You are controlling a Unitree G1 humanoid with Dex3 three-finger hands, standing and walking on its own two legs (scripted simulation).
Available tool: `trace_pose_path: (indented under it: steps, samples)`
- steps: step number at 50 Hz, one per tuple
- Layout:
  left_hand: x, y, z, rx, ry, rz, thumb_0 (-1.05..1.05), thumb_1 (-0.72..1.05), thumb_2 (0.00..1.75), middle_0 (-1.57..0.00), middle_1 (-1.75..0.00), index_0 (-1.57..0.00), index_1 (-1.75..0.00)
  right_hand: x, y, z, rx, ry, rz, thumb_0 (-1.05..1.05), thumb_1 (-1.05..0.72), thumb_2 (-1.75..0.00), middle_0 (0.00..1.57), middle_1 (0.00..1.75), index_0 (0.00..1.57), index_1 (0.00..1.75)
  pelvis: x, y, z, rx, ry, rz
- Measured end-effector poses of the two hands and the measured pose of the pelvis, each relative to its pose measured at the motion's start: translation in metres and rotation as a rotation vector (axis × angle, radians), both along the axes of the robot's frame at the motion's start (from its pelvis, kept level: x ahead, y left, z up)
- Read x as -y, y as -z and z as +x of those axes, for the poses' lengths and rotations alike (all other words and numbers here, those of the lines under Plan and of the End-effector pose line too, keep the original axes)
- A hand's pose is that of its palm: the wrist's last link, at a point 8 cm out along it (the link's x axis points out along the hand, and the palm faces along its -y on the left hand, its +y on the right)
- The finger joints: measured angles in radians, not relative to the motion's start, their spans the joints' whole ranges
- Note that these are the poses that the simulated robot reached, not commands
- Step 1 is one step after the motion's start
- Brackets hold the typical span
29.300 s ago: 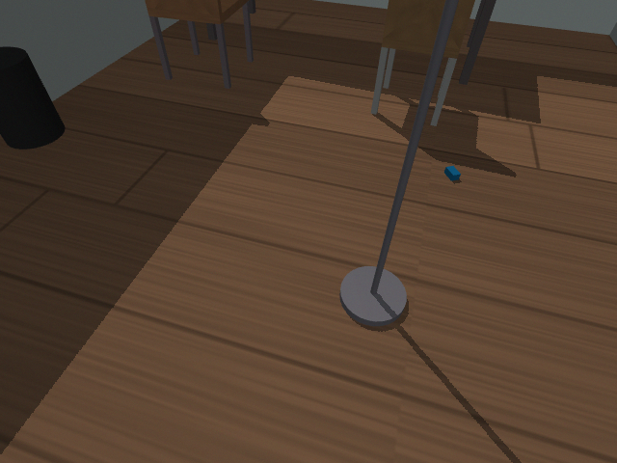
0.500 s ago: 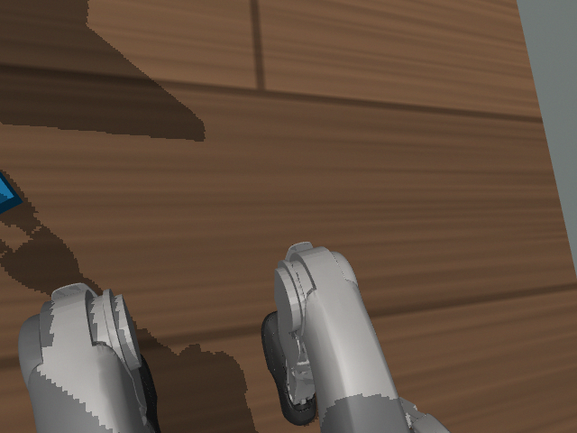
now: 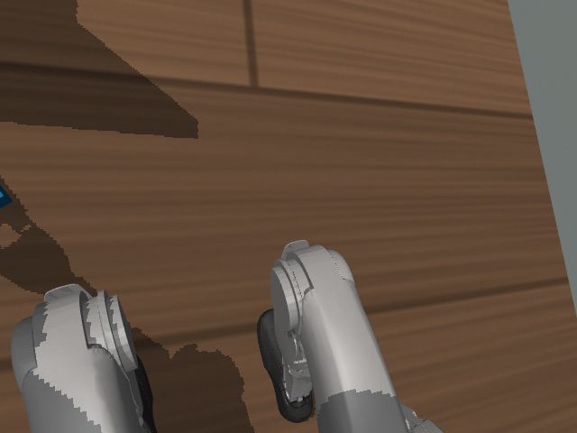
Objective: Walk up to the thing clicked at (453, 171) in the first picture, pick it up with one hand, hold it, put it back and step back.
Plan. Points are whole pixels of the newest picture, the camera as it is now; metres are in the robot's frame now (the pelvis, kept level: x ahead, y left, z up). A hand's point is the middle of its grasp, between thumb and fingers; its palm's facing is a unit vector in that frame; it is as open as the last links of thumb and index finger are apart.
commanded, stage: rise first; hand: left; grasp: from above
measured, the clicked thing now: out of the picture +0.48 +0.36 -0.29
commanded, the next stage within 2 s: approach in 1.06 s
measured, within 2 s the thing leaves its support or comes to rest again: neither
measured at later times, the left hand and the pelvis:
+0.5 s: hand out of the picture +0.44 +0.38 -0.18, palm faces -0.31 -0.29 -0.90, open 12.4 cm; pelvis +0.00 +0.00 +0.00, yaw +0 degrees
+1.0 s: hand out of the picture +0.44 +0.38 -0.18, palm faces -0.30 -0.29 -0.91, open 12.3 cm; pelvis +0.00 +0.00 +0.00, yaw +0 degrees
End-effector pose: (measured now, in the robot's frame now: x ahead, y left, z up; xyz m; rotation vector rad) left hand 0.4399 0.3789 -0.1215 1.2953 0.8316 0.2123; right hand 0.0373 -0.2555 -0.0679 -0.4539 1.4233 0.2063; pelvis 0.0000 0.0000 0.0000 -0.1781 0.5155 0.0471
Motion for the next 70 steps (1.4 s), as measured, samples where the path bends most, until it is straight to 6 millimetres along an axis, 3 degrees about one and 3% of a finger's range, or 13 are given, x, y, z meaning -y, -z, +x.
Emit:
trace_pose_path:
  steps: [14, 29, 54, 65, 70]
  samples:
    - [-0.001, -0.003, 0.001, -0.001, -0.006, 0.008, 0.00, -0.27, 0.73, -0.33, -0.83, -0.34, -0.82, -0.003, 0.002, 0.009, 0.028, -0.008, 0.011, 0.01, -0.92, -0.90, 0.20, 0.30, 0.20, 0.30, -0.001, 0.000, 0.001, -0.005, -0.002, -0.001]
    - [0.000, 0.001, 0.003, 0.004, 0.004, 0.007, 0.00, -0.24, 0.72, -0.35, -0.82, -0.36, -0.81, 0.000, 0.000, 0.002, -0.006, -0.004, 0.005, 0.01, -0.92, -0.90, 0.20, 0.30, 0.20, 0.30, 0.000, 0.000, 0.002, -0.009, 0.000, 0.000]
    - [-0.001, 0.002, 0.001, -0.003, 0.001, 0.006, 0.00, -0.23, 0.70, -0.36, -0.81, -0.37, -0.79, 0.001, 0.003, 0.012, 0.016, -0.018, 0.009, 0.01, -0.92, -0.90, 0.20, 0.30, 0.20, 0.30, 0.001, 0.000, 0.002, -0.007, 0.000, 0.002]
    - [0.001, -0.002, 0.008, 0.012, 0.008, 0.014, 0.00, -0.26, 0.74, -0.34, -0.79, -0.34, -0.79, 0.000, 0.000, 0.008, 0.011, -0.014, 0.004, 0.01, -0.92, -0.89, 0.20, 0.30, 0.20, 0.30, 0.000, 0.000, 0.002, -0.007, 0.001, 0.000]
    - [0.011, -0.003, 0.021, 0.018, 0.004, 0.005, 0.00, -0.31, 0.79, -0.31, -0.81, -0.31, -0.81, -0.001, -0.004, 0.001, 0.005, -0.009, -0.006, 0.01, -0.91, -0.89, 0.20, 0.30, 0.20, 0.30, -0.001, -0.001, 0.001, -0.011, 0.001, -0.002]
